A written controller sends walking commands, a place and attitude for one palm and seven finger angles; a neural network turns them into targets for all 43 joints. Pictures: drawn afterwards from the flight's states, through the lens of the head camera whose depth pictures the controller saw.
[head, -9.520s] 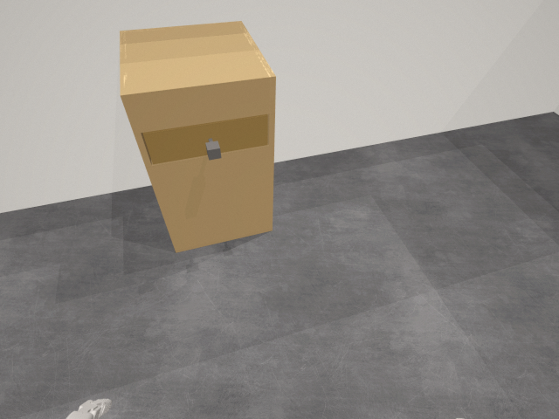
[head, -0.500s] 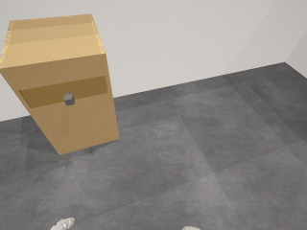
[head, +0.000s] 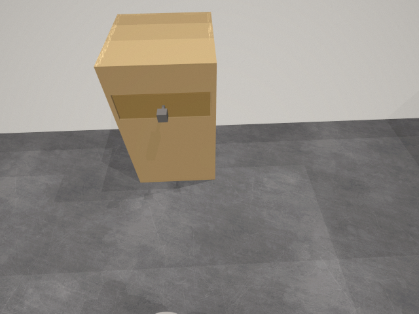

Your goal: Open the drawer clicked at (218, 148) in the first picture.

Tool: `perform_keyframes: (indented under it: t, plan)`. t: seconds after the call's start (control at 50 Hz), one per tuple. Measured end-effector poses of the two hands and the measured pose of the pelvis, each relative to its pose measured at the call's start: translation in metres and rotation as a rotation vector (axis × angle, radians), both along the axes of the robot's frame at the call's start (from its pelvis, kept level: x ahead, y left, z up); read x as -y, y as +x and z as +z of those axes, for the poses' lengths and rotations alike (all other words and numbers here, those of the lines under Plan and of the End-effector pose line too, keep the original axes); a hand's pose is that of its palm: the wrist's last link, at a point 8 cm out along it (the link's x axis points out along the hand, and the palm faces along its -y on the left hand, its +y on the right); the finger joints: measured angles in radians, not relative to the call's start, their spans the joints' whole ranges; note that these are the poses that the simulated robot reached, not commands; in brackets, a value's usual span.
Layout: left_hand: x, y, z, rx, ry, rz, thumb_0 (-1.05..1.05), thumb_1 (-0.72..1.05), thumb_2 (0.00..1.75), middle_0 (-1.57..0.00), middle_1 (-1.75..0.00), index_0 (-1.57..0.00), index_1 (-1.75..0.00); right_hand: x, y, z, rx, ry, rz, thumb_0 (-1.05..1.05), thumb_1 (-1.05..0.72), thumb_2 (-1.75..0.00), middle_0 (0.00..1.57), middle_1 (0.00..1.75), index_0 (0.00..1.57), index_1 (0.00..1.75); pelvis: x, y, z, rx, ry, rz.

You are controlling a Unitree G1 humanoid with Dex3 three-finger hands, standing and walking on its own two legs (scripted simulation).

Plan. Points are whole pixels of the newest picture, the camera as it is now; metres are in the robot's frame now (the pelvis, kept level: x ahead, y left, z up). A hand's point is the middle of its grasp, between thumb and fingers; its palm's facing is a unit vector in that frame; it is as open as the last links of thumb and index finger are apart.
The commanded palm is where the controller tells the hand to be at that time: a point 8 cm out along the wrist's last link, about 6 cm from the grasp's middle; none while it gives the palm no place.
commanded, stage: take the last steps up to it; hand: left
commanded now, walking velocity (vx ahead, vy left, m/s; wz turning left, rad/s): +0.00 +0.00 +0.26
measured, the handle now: (162, 112) +0.85 +0.25 -0.21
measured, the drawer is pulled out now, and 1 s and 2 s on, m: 0.00 0.00 0.00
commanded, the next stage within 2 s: come to a stop and stand still in 1.24 s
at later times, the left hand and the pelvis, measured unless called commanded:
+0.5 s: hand out of the picture +0.10 +0.20 -0.16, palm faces +0.03 -0.98 -0.19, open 7.4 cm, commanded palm none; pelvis +0.05 +0.01 +0.00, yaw +1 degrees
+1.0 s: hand out of the picture +0.11 +0.11 -0.17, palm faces +0.19 -0.97 -0.13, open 7.4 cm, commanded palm none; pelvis +0.19 -0.03 +0.01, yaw +4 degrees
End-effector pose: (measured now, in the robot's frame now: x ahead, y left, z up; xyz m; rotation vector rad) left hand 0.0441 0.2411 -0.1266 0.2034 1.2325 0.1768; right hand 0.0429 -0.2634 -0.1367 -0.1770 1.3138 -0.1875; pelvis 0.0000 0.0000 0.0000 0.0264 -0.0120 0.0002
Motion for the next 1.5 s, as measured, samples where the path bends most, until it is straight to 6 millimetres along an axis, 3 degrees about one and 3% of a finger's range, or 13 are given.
perform_keyframes:
  t: [0.14, 0.24, 0.38, 0.52, 0.62, 0.68, 0.84, 1.0, 1.12, 1.2, 1.34, 1.42, 1.5]
  plan:
    - [-0.039, -0.057, -0.029, -0.142, -0.031, 0.101, 0.0, 0.9, 0.9, -0.2, -0.3, -0.2, -0.3, -0.045, 0.051, 0.014, 0.139, -0.037, 0.114, 0.0, -0.91, -0.9, 0.2, 0.3, 0.2, 0.3, -0.027, -0.002, -0.008, 0.009, -0.024, 0.016]
    - [-0.046, -0.057, -0.018, -0.156, -0.054, 0.101, 0.01, 0.91, 0.9, -0.2, -0.3, -0.19, -0.3, -0.069, 0.052, 0.024, 0.172, -0.013, 0.118, 0.0, -0.9, -0.9, 0.2, 0.3, 0.2, 0.3, -0.035, 0.008, 0.005, 0.017, -0.048, 0.029]
    - [-0.036, -0.018, -0.009, -0.093, -0.064, 0.072, 0.01, 0.91, 0.9, -0.19, -0.3, -0.19, -0.3, -0.061, 0.018, 0.015, 0.08, -0.001, 0.05, 0.0, -0.93, -0.9, 0.2, 0.3, 0.21, 0.3, -0.031, 0.026, 0.009, 0.023, -0.029, 0.031]
    - [-0.002, 0.058, -0.004, -0.015, -0.055, 0.002, 0.0, 0.91, 0.9, -0.19, -0.3, -0.19, -0.3, -0.038, -0.033, -0.008, -0.118, 0.046, -0.045, 0.0, -0.91, -0.9, 0.2, 0.3, 0.21, 0.3, -0.005, 0.056, 0.001, 0.025, -0.007, 0.018]
    - [0.028, 0.1, -0.009, 0.077, -0.03, -0.005, 0.0, 0.91, 0.9, -0.2, -0.3, -0.2, -0.3, -0.014, -0.037, -0.027, -0.232, 0.081, -0.06, 0.0, -0.91, -0.9, 0.2, 0.3, 0.2, 0.3, 0.023, 0.082, -0.014, 0.038, -0.013, 0.035]
    - [0.041, 0.098, -0.005, 0.07, -0.031, 0.043, 0.0, 0.91, 0.9, -0.2, -0.3, -0.2, -0.3, -0.001, -0.009, -0.022, -0.215, 0.083, -0.043, 0.01, -0.91, -0.9, 0.2, 0.3, 0.2, 0.3, 0.033, 0.096, -0.007, 0.041, -0.011, 0.043]
    - [0.063, 0.074, -0.002, -0.082, -0.06, 0.106, 0.0, 0.92, 0.9, -0.2, -0.3, -0.2, -0.3, 0.01, 0.106, -0.004, -0.019, 0.074, 0.007, 0.01, -0.91, -0.9, 0.2, 0.3, 0.2, 0.3, 0.042, 0.139, 0.008, 0.022, -0.019, 0.055]
    - [0.08, 0.058, -0.012, -0.214, -0.149, 0.206, 0.0, 0.91, 0.9, -0.2, -0.3, -0.2, -0.3, -0.012, 0.218, 0.005, 0.082, 0.064, 0.113, 0.0, -0.92, -0.9, 0.2, 0.3, 0.2, 0.3, 0.027, 0.189, 0.006, 0.011, -0.042, 0.075]
    - [0.066, 0.066, -0.028, -0.333, -0.195, 0.251, 0.0, 0.91, 0.9, -0.2, -0.3, -0.2, -0.3, -0.05, 0.299, 0.001, 0.17, 0.05, 0.178, 0.0, -0.91, -0.9, 0.2, 0.3, 0.2, 0.3, 0.0, 0.235, -0.009, 0.003, -0.047, 0.073]
    - [0.043, 0.107, -0.029, -0.344, -0.176, 0.2, 0.0, 0.91, 0.9, -0.2, -0.3, -0.2, -0.3, -0.065, 0.312, 0.002, 0.191, 0.053, 0.127, 0.0, -0.91, -0.9, 0.2, 0.3, 0.2, 0.3, -0.011, 0.258, -0.008, 0.01, -0.025, 0.048]
    - [0.003, 0.237, -0.016, -0.124, -0.086, 0.118, 0.0, 0.91, 0.9, -0.19, -0.3, -0.19, -0.3, -0.046, 0.3, 0.004, 0.087, 0.017, 0.054, -0.03, -0.95, -0.9, 0.2, 0.3, 0.2, 0.3, -0.012, 0.296, 0.003, 0.003, -0.007, 0.045]
    - [0.0, 0.307, -0.006, -0.007, -0.04, 0.083, 0.0, 0.92, 0.9, -0.19, -0.3, -0.19, -0.3, -0.041, 0.285, -0.006, -0.03, 0.046, 0.033, -0.01, -0.93, -0.9, 0.2, 0.3, 0.2, 0.3, -0.002, 0.319, 0.003, 0.005, 0.003, 0.054]
    - [0.013, 0.356, -0.006, 0.061, 0.0, 0.042, 0.0, 0.92, 0.9, -0.19, -0.3, -0.19, -0.3, -0.034, 0.28, -0.025, -0.117, 0.09, 0.001, 0.0, -0.92, -0.9, 0.2, 0.3, 0.2, 0.3, 0.015, 0.343, -0.008, 0.013, 0.023, 0.049]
